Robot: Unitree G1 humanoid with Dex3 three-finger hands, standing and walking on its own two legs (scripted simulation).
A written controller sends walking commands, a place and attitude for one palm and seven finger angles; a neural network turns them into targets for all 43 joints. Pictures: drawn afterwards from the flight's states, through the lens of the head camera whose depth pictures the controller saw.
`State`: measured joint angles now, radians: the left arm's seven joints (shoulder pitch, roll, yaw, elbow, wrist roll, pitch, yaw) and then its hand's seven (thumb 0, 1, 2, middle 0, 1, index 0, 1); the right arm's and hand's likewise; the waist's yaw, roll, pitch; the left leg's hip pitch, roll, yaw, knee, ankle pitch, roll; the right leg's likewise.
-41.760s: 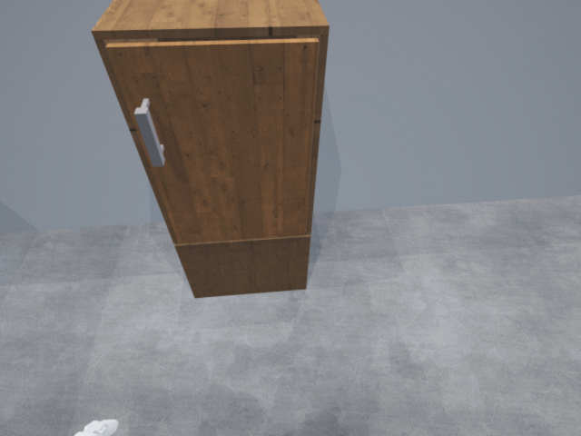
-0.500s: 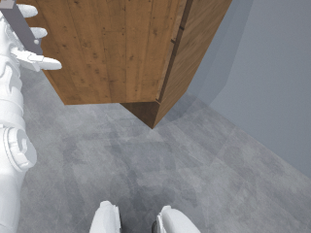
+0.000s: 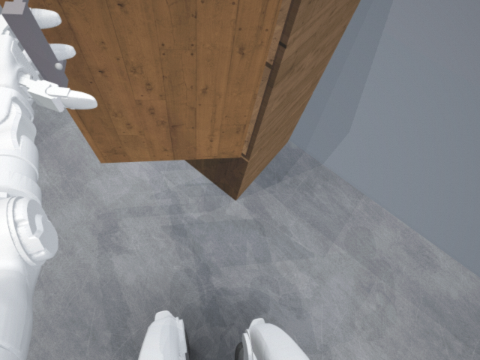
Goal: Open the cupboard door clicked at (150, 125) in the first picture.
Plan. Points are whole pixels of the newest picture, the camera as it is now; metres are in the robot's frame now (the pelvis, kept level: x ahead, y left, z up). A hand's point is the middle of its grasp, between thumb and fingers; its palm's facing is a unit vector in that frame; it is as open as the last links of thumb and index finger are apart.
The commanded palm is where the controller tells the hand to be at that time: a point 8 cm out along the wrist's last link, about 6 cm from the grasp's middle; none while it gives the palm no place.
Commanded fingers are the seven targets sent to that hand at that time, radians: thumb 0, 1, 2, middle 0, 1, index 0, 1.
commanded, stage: close the thumb around the handle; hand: left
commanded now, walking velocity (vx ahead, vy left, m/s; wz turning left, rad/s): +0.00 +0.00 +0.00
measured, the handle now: (42, 41) +0.59 +0.24 +0.10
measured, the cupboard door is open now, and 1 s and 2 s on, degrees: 45 46 90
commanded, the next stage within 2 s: pull the door open along its arc in 0.66 s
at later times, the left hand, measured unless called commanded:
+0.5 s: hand (59, 66) +0.55 +0.21 +0.10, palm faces +0.06 -1.00 +0.00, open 6.8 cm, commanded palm +0.53 +0.24 +0.10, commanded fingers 0.00 0.90 0.90 -0.40 -1.35 -0.40 -1.35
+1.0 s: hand (58, 70) +0.54 +0.21 +0.10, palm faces +0.04 -1.00 +0.00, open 5.5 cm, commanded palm +0.50 +0.25 +0.10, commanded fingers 0.00 0.90 0.90 -0.40 -1.35 -0.40 -1.35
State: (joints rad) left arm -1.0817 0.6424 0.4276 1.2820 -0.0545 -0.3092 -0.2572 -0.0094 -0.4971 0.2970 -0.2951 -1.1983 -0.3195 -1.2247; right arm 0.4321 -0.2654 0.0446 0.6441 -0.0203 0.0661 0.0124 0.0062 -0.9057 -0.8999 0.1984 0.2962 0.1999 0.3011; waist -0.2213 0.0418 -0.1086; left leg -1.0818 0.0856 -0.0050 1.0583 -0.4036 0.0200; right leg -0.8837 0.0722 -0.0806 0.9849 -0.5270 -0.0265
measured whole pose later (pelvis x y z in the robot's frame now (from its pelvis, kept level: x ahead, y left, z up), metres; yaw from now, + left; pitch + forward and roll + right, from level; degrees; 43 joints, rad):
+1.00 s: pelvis +0.01 +0.00 +0.00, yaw -1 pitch +24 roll -4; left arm -0.98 0.62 0.44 1.21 -0.08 -0.31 -0.28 0.01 0.75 0.80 -0.36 -1.35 -0.39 -1.35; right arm 0.44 -0.27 0.04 0.62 -0.01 0.09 0.01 0.01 -0.91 -0.90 0.20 0.30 0.20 0.30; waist -0.21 0.05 -0.12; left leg -1.04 0.09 0.01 1.03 -0.41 0.02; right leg -0.86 0.07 -0.06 0.96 -0.52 -0.03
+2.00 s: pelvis +0.00 -0.05 +0.03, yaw +4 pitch +8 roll +1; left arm -0.02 -0.07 -0.08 0.27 0.00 -0.27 0.50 0.00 0.68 0.72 -0.35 -1.35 -0.37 -1.35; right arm 0.26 -0.22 -0.01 0.60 -0.05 0.06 0.03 0.02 -0.91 -0.90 0.20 0.30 0.20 0.30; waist -0.03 0.04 -0.13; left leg -0.66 0.04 0.00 0.85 -0.33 -0.03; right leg -0.52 0.03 -0.08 0.90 -0.53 -0.07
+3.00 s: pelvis -0.01 -0.01 +0.03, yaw +4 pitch +9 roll -1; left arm -0.06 0.01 -0.15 0.27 0.05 -0.27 0.33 -0.01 -0.50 0.30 -0.37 -0.57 -0.32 -0.57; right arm 0.20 -0.19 0.01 0.58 -0.04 0.09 0.01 0.01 -0.91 -0.90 0.20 0.30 0.20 0.30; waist -0.02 0.03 -0.12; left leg -0.70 0.02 0.01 0.90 -0.35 0.01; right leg -0.54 0.01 -0.07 0.92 -0.53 -0.04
